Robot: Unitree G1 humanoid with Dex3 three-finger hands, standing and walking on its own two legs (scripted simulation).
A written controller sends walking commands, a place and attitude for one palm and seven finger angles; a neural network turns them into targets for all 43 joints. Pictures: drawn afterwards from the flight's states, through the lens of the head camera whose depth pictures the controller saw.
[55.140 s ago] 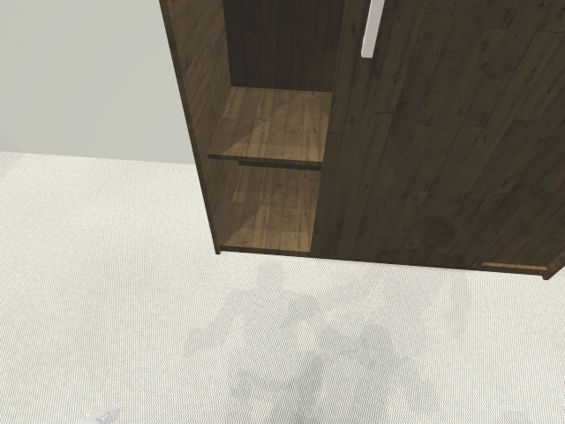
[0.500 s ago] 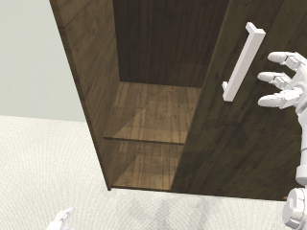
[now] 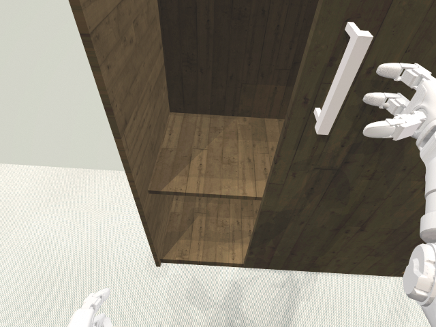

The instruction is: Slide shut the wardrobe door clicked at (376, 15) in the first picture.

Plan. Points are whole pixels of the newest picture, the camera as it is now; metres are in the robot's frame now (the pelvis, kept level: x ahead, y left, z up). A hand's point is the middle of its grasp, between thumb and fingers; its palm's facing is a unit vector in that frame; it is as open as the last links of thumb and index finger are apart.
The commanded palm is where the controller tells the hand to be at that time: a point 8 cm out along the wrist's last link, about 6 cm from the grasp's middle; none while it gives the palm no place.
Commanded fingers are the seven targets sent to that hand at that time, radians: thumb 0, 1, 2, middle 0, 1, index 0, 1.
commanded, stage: move the hooked fingers beside the handle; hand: right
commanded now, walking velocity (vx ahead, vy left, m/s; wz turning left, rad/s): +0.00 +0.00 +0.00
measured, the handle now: (335, 82) +0.49 -0.15 +0.24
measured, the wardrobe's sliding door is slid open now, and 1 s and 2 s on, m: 0.38 0.38 0.38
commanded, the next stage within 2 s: feel for the door with the fingertips in 0.02 s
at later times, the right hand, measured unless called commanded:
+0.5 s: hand (358, 101) +0.43 -0.18 +0.24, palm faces -0.03 +1.00 -0.02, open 14.0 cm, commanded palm +0.42 -0.23 +0.24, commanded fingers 0.00 0.50 -0.30 0.30 1.20 0.30 1.20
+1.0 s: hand (356, 92) +0.45 -0.17 +0.25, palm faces -0.01 +1.00 -0.03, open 14.0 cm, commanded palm +0.43 -0.23 +0.24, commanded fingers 0.00 0.50 -0.30 0.30 1.20 0.30 1.20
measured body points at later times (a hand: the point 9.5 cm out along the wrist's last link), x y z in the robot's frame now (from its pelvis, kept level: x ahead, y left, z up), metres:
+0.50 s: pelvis +0.01 -0.01 +0.00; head +0.00 +0.01 +0.45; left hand +0.13 +0.25 -0.10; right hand +0.43 -0.23 +0.25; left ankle +0.01 +0.10 -0.74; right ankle +0.00 -0.12 -0.74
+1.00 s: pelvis +0.00 +0.00 +0.00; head +0.00 +0.01 +0.45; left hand +0.11 +0.26 -0.11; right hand +0.44 -0.23 +0.25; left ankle +0.01 +0.10 -0.74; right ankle +0.00 -0.12 -0.74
